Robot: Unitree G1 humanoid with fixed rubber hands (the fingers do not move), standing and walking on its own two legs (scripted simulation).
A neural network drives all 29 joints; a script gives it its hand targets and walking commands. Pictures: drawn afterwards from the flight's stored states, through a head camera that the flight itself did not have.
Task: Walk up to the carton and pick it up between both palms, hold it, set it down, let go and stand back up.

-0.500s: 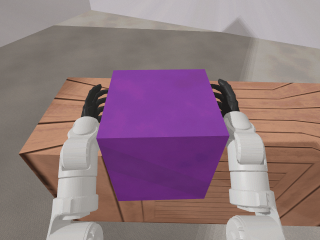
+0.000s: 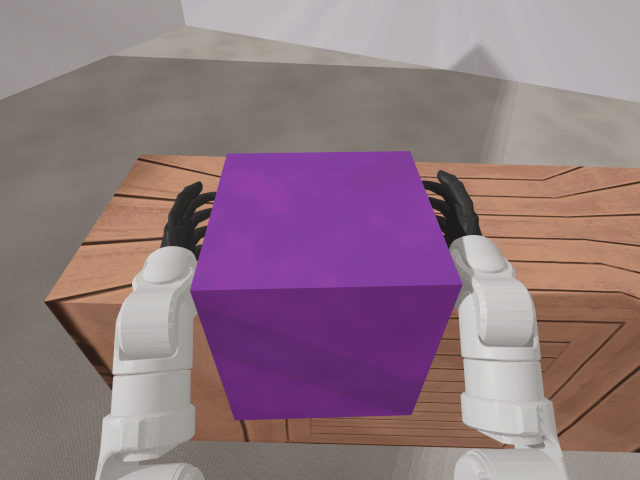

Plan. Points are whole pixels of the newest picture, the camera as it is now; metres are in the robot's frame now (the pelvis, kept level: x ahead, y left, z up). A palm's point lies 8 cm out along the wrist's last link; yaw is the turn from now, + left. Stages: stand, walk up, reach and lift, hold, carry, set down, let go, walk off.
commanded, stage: hold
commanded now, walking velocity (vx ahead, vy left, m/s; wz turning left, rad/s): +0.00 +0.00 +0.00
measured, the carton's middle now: (321, 287) +0.32 +0.00 +0.10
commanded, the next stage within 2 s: set down in 0.66 s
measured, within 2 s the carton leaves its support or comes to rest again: neither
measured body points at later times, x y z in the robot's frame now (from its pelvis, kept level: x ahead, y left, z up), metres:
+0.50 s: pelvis -0.02 +0.00 +0.00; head -0.06 +0.01 +0.45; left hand +0.32 +0.17 +0.17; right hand +0.33 -0.15 +0.18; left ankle +0.05 +0.12 -0.75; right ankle +0.04 -0.12 -0.75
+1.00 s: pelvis +0.00 +0.00 +0.00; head -0.05 +0.00 +0.45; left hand +0.37 +0.16 +0.21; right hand +0.38 -0.16 +0.23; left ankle +0.05 +0.12 -0.75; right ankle +0.04 -0.12 -0.75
